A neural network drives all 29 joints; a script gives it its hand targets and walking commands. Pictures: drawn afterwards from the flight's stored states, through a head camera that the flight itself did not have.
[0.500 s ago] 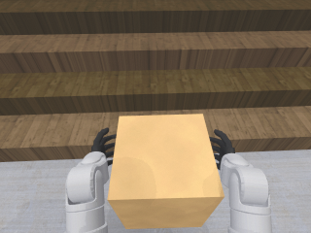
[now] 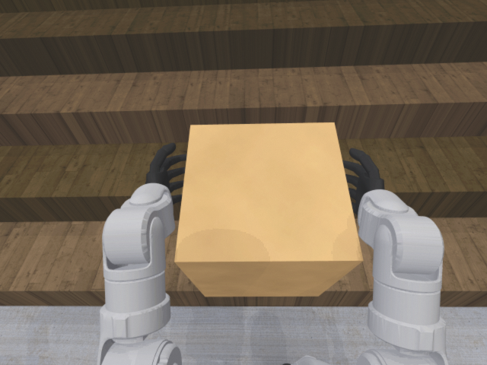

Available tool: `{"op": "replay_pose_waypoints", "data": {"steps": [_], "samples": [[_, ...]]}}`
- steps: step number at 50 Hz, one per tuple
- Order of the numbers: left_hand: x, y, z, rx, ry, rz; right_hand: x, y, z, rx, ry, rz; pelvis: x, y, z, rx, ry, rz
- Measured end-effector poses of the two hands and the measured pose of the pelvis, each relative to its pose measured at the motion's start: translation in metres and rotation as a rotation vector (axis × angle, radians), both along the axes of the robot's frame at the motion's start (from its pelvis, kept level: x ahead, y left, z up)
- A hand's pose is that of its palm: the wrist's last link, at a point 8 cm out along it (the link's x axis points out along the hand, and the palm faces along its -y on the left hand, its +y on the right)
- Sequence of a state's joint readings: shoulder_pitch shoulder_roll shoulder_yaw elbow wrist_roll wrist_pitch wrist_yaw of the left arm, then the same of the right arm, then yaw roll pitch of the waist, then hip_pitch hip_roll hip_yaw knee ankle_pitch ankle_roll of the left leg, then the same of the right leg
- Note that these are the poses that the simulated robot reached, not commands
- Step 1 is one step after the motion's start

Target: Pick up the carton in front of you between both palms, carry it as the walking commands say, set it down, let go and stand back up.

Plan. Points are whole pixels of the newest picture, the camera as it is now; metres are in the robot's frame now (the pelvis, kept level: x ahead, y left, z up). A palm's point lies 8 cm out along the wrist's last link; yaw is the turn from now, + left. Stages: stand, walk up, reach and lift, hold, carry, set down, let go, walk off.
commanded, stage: carry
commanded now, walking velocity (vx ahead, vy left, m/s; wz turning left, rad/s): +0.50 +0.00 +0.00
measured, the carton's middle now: (261, 220) +0.33 +0.01 +0.06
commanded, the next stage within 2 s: none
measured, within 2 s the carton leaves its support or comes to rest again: neither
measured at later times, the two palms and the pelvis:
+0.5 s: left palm (205, 59) +0.69 +0.14 +0.15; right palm (342, 65) +0.65 -0.16 +0.15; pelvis +0.29 +0.01 +0.02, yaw -1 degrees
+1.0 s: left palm out of the picture +0.95 +0.18 +0.34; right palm out of the picture +1.00 -0.12 +0.33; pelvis +0.60 -0.05 +0.20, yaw +1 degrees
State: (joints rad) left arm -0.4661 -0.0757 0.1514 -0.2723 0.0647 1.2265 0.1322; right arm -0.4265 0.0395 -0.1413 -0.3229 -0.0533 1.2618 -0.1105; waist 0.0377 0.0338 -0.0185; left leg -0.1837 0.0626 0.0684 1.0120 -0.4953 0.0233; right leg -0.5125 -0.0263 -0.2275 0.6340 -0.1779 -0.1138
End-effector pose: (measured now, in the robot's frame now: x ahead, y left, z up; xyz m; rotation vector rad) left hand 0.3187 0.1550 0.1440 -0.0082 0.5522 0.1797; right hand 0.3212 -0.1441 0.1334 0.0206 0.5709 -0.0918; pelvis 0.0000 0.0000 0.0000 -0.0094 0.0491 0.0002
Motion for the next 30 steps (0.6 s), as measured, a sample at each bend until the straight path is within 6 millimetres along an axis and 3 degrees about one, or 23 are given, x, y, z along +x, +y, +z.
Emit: {"op": "replay_pose_waypoints", "data": {"steps": [9,13,16,20,25,30], "samples": [[0.145,-0.004,0.037,0.005,0.063,0.008,0.149,-0.004,0.039,0.008,0.062,0.008,0.089,-0.01,0.026,0.023,0.046,-0.009],[0.211,-0.005,0.051,-0.012,0.055,-0.005,0.209,-0.005,0.053,0.012,0.055,-0.018,0.139,-0.004,0.027,0.021,0.062,-0.02],[0.259,-0.004,0.049,-0.028,0.062,-0.021,0.251,-0.004,0.055,0.009,0.062,-0.044,0.181,0.003,0.021,0.016,0.066,-0.028],[0.321,-0.006,0.035,-0.054,0.082,-0.071,0.295,-0.005,0.047,-0.02,0.081,-0.098,0.237,0.014,0.008,0.008,0.054,-0.037],[0.373,-0.018,0.009,-0.081,0.178,-0.094,0.332,-0.016,0.021,-0.024,0.176,-0.141,0.286,0.014,0.022,0.006,0.059,-0.022],[0.428,-0.033,0.011,-0.122,0.114,-0.101,0.382,-0.031,0.028,-0.009,0.109,-0.182,0.341,0.006,0.029,-0.019,0.05,-0.007]]}}
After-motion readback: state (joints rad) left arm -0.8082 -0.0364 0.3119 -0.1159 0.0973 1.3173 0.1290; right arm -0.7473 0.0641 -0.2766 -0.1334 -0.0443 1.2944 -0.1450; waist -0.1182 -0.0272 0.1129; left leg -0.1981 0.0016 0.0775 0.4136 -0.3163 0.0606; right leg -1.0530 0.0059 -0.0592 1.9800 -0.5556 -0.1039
